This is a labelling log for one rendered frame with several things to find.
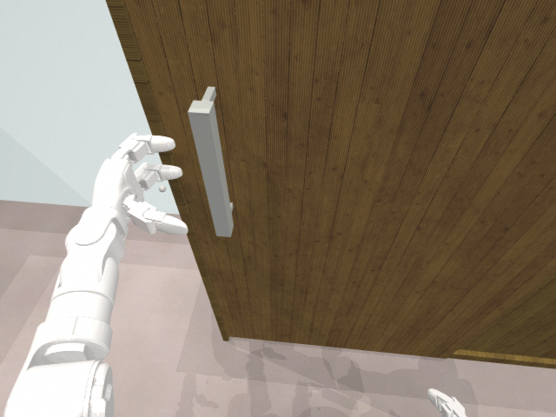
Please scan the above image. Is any wardrobe door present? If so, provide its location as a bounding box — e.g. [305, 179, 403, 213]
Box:
[459, 272, 556, 359]
[124, 0, 556, 359]

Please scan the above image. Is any right robot hand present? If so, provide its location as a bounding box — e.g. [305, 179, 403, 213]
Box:
[427, 388, 467, 417]

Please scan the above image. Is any left robot upper arm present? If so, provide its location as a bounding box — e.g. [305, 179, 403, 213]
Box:
[9, 360, 115, 417]

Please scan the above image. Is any handle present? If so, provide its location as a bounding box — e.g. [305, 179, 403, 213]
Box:
[188, 87, 234, 237]

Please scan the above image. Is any left robot forearm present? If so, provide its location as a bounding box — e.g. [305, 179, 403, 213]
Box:
[3, 206, 129, 417]

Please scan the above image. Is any left robot hand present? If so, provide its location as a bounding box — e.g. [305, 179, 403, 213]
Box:
[91, 133, 188, 235]

